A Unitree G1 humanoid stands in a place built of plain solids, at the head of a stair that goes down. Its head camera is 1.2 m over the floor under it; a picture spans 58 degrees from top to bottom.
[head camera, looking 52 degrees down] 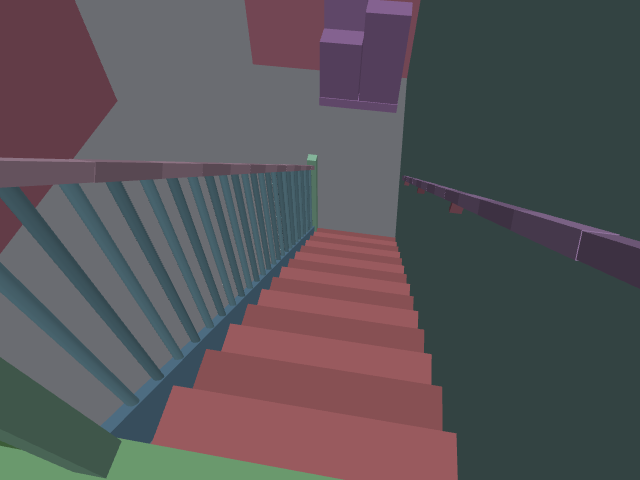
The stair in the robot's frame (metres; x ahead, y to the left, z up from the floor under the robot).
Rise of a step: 0.19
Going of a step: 0.21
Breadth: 0.90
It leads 9 degrees to the right of straight ahead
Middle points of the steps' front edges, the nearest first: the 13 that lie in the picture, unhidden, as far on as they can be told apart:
0.42 0.03 -0.19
0.62 0.00 -0.38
0.83 -0.04 -0.57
1.04 -0.07 -0.76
1.25 -0.11 -0.94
1.45 -0.14 -1.13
1.66 -0.17 -1.32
1.87 -0.21 -1.51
2.07 -0.24 -1.70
2.28 -0.28 -1.89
2.49 -0.31 -2.08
2.70 -0.34 -2.27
2.90 -0.38 -2.46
